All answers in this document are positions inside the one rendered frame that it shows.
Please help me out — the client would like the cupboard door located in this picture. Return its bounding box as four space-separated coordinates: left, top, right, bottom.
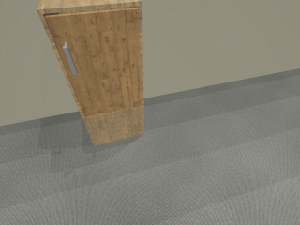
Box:
45 7 142 117

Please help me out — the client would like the handle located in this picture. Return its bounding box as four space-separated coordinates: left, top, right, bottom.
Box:
63 41 78 75

